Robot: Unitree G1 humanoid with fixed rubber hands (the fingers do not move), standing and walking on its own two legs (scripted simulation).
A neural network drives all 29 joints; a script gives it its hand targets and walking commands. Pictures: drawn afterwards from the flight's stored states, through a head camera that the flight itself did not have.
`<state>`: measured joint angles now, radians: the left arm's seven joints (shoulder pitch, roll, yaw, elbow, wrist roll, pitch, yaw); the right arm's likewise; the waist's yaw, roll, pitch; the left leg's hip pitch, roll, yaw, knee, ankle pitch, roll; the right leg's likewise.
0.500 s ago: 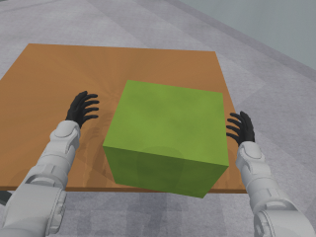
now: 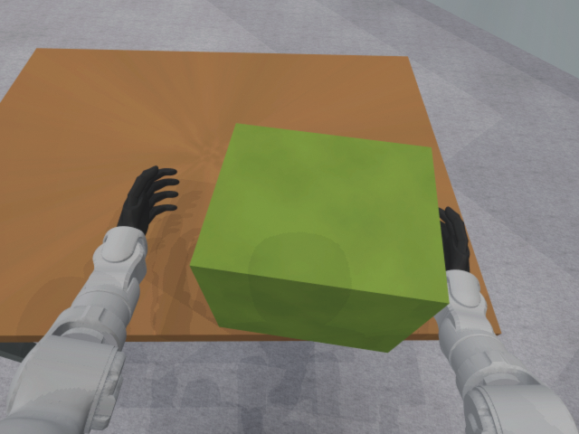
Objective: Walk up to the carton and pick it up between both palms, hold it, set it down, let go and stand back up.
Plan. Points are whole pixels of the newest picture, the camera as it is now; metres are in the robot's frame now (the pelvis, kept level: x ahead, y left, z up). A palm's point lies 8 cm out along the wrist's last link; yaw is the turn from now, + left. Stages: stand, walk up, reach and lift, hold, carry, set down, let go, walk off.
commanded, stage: reach and lift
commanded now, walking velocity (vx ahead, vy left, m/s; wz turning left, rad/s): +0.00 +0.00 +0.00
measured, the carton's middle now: (316, 244) +0.38 -0.06 -0.01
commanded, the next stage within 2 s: none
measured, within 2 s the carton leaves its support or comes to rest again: leaves its support in 2.00 s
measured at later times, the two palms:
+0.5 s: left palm (173, 226) +0.41 +0.15 +0.02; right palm (443, 252) +0.35 -0.24 +0.00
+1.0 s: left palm (189, 227) +0.41 +0.13 +0.02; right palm (442, 252) +0.35 -0.24 +0.01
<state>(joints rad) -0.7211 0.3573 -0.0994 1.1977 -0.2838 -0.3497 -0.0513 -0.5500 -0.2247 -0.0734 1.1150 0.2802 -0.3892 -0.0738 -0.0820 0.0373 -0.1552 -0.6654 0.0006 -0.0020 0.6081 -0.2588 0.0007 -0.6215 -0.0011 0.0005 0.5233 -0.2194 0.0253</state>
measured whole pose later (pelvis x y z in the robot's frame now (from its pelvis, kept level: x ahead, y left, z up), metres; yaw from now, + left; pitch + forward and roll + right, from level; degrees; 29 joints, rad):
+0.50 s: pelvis +0.00 +0.00 +0.00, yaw +0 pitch +19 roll -2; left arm -0.72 0.23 -0.10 1.20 -0.28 -0.38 -0.02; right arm -0.60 -0.21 -0.06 1.12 0.27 -0.38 -0.09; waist -0.08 0.04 -0.16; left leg -0.68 0.00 0.00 0.61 -0.26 0.00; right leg -0.63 0.00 0.00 0.53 -0.22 0.03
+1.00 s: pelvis +0.00 +0.00 +0.00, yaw +0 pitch +18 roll -2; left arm -0.72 0.18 -0.08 1.20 -0.17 -0.42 -0.02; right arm -0.60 -0.18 -0.15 1.12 0.14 -0.39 -0.11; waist -0.08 0.04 -0.16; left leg -0.68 0.00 0.00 0.61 -0.26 0.00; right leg -0.63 0.00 0.00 0.53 -0.22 0.03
